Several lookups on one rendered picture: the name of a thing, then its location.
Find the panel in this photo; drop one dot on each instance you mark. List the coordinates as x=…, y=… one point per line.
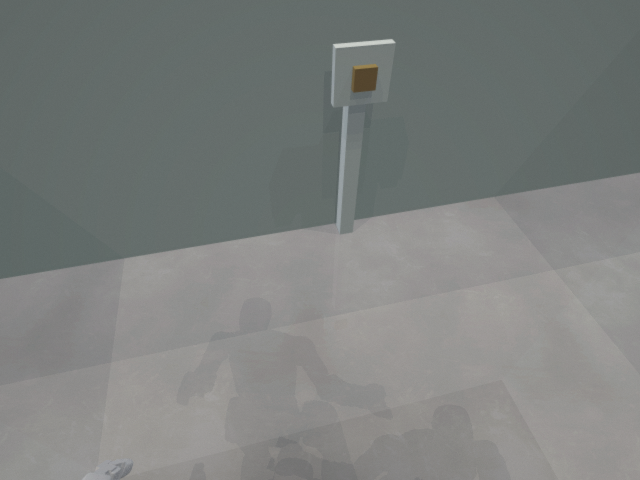
x=345, y=56

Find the button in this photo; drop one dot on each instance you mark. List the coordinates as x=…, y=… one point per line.
x=364, y=78

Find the robot left hand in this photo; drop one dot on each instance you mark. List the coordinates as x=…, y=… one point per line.
x=108, y=470

